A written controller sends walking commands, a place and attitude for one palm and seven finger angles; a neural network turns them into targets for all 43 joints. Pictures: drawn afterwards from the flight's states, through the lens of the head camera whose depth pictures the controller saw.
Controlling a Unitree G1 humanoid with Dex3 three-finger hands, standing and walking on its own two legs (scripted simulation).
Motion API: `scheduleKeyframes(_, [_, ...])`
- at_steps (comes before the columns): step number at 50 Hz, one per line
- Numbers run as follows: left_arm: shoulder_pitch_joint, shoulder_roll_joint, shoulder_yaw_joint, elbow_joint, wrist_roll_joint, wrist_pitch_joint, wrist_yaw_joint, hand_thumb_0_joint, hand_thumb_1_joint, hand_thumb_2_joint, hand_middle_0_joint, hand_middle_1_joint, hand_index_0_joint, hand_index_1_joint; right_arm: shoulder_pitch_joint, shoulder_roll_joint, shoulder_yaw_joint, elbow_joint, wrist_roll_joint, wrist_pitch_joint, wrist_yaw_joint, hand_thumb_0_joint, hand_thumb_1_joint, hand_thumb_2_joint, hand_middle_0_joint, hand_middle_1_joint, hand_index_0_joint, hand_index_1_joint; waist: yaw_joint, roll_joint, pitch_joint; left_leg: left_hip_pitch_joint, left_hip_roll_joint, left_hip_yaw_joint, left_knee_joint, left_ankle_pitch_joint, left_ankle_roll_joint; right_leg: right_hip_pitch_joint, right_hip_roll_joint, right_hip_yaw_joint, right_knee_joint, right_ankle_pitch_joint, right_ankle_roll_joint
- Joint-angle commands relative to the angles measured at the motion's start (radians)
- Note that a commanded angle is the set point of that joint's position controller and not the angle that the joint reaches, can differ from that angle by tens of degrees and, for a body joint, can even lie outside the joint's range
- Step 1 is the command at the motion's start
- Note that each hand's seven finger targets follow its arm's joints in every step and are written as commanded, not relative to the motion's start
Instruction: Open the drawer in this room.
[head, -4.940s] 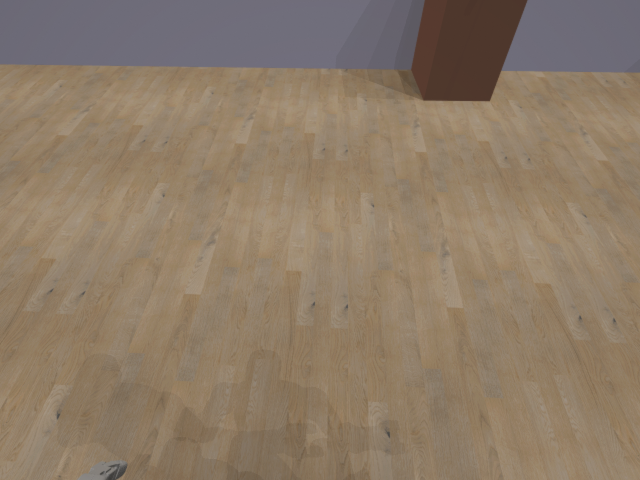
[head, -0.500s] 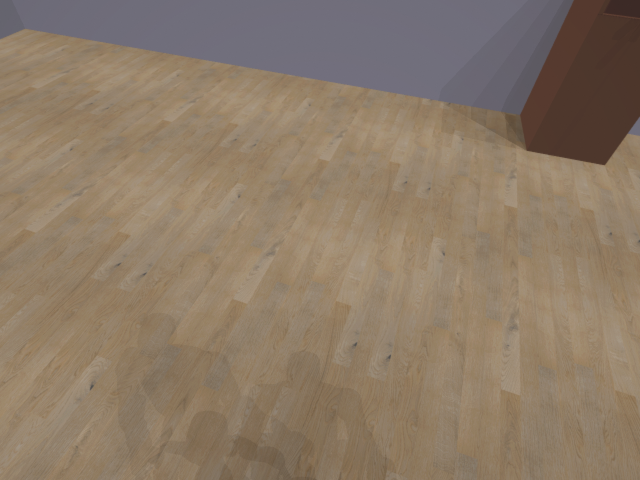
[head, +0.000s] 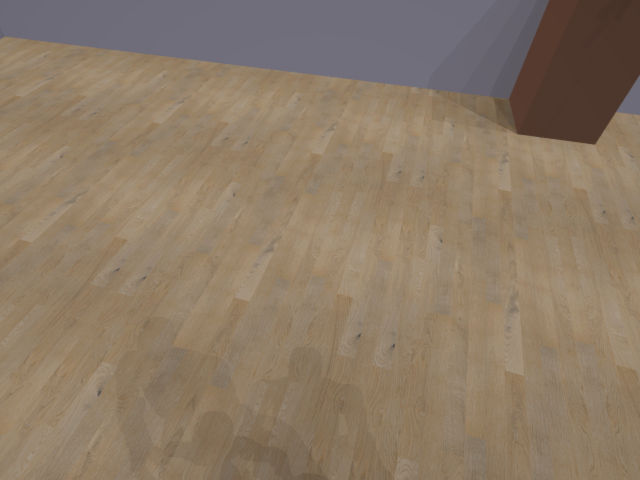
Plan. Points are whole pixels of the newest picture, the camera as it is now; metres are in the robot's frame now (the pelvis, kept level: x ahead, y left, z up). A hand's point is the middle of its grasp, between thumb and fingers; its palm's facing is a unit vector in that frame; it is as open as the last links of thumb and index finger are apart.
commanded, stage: stand and wait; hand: left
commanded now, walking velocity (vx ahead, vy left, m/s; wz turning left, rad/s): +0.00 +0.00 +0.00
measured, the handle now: out of the picture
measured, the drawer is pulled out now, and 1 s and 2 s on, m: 0.00 0.00 0.00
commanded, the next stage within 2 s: turn or walk to find it in 0.68 s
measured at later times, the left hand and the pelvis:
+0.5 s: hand out of the picture +0.03 +0.20 -0.17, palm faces +0.01 -0.97 -0.24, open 7.4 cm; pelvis +0.01 +0.00 +0.00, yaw +0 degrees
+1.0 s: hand out of the picture +0.09 +0.20 -0.17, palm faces -0.07 -0.96 -0.28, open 7.4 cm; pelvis +0.02 -0.02 +0.00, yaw -3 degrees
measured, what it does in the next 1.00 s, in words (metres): stands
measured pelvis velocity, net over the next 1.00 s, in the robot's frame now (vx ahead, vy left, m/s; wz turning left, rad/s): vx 0.02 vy -0.02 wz -0.06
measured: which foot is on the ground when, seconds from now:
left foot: down 0.00-1.00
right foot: down 0.00-1.00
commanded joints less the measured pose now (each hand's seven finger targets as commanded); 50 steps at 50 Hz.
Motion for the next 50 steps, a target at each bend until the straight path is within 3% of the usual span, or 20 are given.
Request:
scheduleKeyframes(1, [0.048,0.104,0.010,-0.026,-0.006,-0.016,0.007,0.000,0.900,0.900,-0.200,-0.300,-0.200,-0.300,0.029,-0.136,-0.018,-0.036,0.002,-0.021,-0.009,0.000,-0.900,-0.900,0.200,0.300,0.200,0.300,0.005,0.004,0.053,-0.056,0.121,-0.125,-0.128,0.022,0.004,0.006,-0.074,0.065,-0.073,0.023,-0.030])
scheduleKeyframes(8, [0.026,0.130,0.014,-0.033,-0.004,-0.015,0.006,0.000,0.900,0.900,-0.200,-0.300,-0.200,-0.300,0.012,-0.159,-0.021,-0.044,0.001,-0.018,-0.006,0.000,-0.900,-0.900,0.200,0.300,0.200,0.300,0.006,0.009,0.079,-0.063,0.120,-0.129,-0.142,-0.021,0.002,-0.004,-0.072,0.071,-0.088,-0.006,-0.030])
scheduleKeyframes(35, [-0.168,0.338,0.034,-0.074,-0.005,-0.031,-0.018,0.000,0.900,0.900,-0.200,-0.300,-0.200,-0.300,-0.202,-0.381,-0.028,-0.105,-0.002,-0.027,0.008,0.000,-0.900,-0.900,0.200,0.300,0.200,0.300,0.000,0.019,-0.027,0.058,0.147,-0.132,-0.153,0.140,-0.006,0.070,-0.099,0.089,-0.130,0.123,-0.042])
scheduleKeyframes(39, [-0.130,0.244,0.019,-0.074,-0.008,0.004,-0.015,0.000,0.900,0.900,-0.200,-0.300,-0.200,-0.300,-0.154,-0.275,-0.009,-0.103,-0.006,-0.006,0.001,0.000,-0.900,-0.900,0.200,0.300,0.200,0.300,-0.005,0.022,-0.031,0.079,0.157,-0.076,-0.088,0.187,-0.026,0.017,-0.091,0.100,-0.062,0.219,-0.029])
scheduleKeyframes(44, [-0.114,0.256,0.038,-0.132,-0.001,0.027,-0.018,0.000,0.900,0.900,-0.200,-0.300,-0.200,-0.300,-0.147,-0.300,-0.035,-0.160,-0.007,0.013,-0.008,0.000,-0.900,-0.900,0.200,0.300,0.200,0.300,-0.008,0.024,-0.030,0.073,0.191,-0.047,-0.021,0.195,-0.015,-0.062,-0.062,0.116,0.057,0.262,-0.033])
scheduleKeyframes(46, [-0.107,0.235,0.031,-0.136,0.000,0.022,-0.016,0.000,0.900,0.900,-0.200,-0.300,-0.200,-0.300,-0.146,-0.279,-0.027,-0.160,-0.006,0.009,-0.005,0.000,-0.900,-0.900,0.200,0.300,0.200,0.300,-0.003,0.032,-0.048,0.022,0.183,-0.059,-0.032,0.159,-0.011,-0.014,-0.056,0.114,0.051,0.223,-0.030])
scheduleKeyframes(47, [-0.092,0.236,0.026,-0.130,0.000,0.014,-0.014,0.000,0.900,0.900,-0.200,-0.300,-0.200,-0.300,-0.158,-0.271,-0.023,-0.156,-0.005,0.005,-0.002,0.000,-0.900,-0.900,0.200,0.300,0.200,0.300,0.006,0.017,-0.058,0.014,0.167,-0.053,-0.027,0.136,-0.015,0.007,-0.068,0.128,0.020,0.219,-0.032])
scheduleKeyframes(48, [-0.099,0.264,0.027,-0.125,-0.001,0.001,-0.013,0.000,0.900,0.900,-0.200,-0.300,-0.200,-0.300,-0.161,-0.289,-0.024,-0.153,-0.001,-0.001,0.000,0.000,-0.900,-0.900,0.200,0.300,0.200,0.300,0.002,-0.021,-0.072,0.019,0.149,-0.059,-0.027,0.120,-0.019,0.025,-0.079,0.144,-0.011,0.211,-0.040])
scheduleKeyframes(50, [-0.150,0.334,0.036,-0.120,-0.003,-0.027,-0.015,0.000,0.900,0.900,-0.200,-0.300,-0.200,-0.300,-0.183,-0.347,-0.032,-0.136,0.001,-0.017,0.005,0.000,-0.900,-0.900,0.200,0.300,0.200,0.300,-0.004,-0.037,-0.064,0.035,0.138,-0.083,-0.070,0.103,-0.016,0.043,-0.095,0.150,-0.061,0.180,-0.054])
